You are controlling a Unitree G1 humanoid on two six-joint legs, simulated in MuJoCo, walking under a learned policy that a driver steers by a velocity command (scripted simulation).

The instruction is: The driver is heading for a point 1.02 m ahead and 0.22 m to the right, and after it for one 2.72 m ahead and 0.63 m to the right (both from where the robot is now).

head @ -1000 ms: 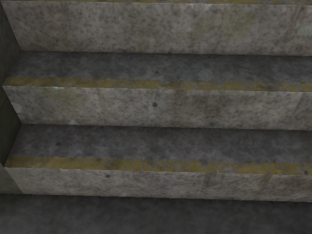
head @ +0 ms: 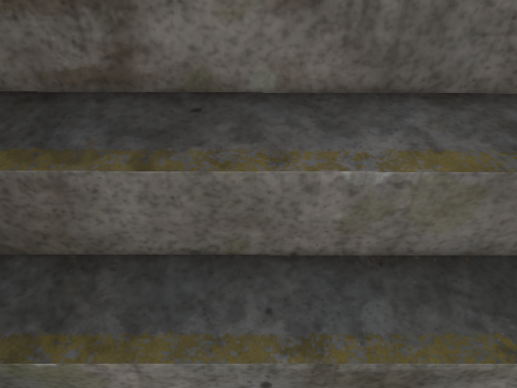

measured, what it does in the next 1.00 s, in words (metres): climbs, turning right: right foot 0.23 m higher, then left foot 0.23 m higher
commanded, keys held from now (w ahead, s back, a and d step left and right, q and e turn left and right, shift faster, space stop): w+shift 0.54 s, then w+e+shift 0.46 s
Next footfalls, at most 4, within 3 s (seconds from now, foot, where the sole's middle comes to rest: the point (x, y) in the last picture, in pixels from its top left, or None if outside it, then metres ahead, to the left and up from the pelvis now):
0.18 right None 0.27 -0.12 -0.55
0.66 left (205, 301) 0.53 0.10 -0.32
1.34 right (505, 146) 0.68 -0.44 -0.09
1.98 left None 0.91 -0.35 0.15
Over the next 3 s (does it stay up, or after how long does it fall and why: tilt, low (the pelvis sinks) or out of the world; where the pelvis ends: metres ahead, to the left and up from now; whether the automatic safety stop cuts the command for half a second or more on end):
stays up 0.82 -0.48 0.85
